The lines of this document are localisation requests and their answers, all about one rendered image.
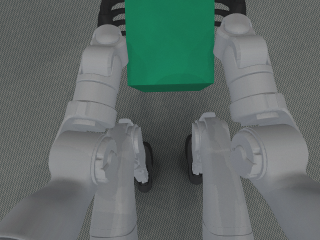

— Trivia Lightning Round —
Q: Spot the left robot foot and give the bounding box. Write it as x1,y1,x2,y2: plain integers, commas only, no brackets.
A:
137,141,153,193

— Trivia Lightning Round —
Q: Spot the robot right upper arm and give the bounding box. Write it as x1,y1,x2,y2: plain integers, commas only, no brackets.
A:
229,124,320,240

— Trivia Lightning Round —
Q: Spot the robot left forearm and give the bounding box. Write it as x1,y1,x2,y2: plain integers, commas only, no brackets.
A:
48,24,129,172

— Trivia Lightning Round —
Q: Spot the carton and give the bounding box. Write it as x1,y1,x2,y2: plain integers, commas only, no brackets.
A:
124,0,215,92

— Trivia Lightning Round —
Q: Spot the robot right forearm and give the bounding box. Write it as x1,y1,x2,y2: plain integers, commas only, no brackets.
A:
213,13,309,158

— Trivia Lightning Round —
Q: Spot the robot right hand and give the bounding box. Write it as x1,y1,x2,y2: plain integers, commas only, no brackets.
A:
214,0,247,27

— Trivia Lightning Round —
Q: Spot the robot left upper arm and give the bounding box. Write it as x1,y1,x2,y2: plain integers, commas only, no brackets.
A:
0,130,119,240

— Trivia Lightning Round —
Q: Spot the robot left hand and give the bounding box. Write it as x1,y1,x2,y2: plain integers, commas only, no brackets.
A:
97,0,126,36

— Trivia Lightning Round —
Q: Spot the robot right thigh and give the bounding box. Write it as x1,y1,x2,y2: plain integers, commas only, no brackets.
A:
191,117,254,240

